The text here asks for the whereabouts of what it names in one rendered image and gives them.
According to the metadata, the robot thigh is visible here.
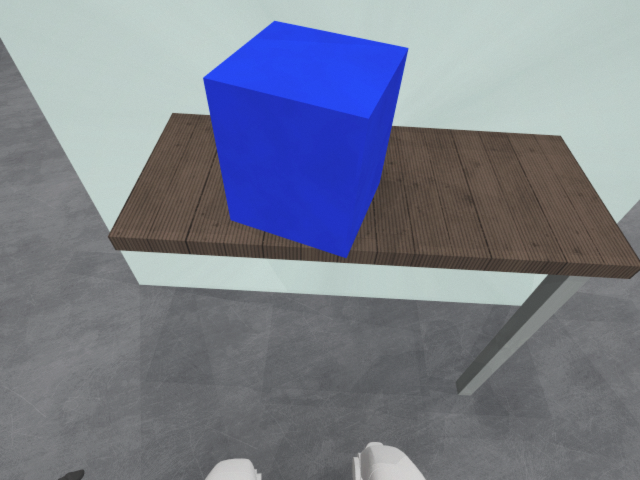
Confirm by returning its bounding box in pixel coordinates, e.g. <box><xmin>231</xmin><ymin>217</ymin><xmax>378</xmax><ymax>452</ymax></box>
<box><xmin>352</xmin><ymin>445</ymin><xmax>426</xmax><ymax>480</ymax></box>
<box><xmin>205</xmin><ymin>459</ymin><xmax>261</xmax><ymax>480</ymax></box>

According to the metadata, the left robot thigh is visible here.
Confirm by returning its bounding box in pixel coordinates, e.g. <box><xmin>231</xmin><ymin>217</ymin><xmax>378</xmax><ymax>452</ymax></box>
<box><xmin>205</xmin><ymin>459</ymin><xmax>261</xmax><ymax>480</ymax></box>

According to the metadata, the right robot thigh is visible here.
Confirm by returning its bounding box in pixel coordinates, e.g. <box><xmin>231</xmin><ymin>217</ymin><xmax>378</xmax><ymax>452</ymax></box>
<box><xmin>352</xmin><ymin>445</ymin><xmax>426</xmax><ymax>480</ymax></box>

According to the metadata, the table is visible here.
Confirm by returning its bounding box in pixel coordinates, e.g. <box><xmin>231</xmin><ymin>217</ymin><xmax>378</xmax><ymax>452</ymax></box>
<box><xmin>108</xmin><ymin>113</ymin><xmax>640</xmax><ymax>396</ymax></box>

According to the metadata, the carton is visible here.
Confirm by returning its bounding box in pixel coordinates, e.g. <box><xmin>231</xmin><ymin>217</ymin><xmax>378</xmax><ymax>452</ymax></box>
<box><xmin>203</xmin><ymin>21</ymin><xmax>408</xmax><ymax>258</ymax></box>

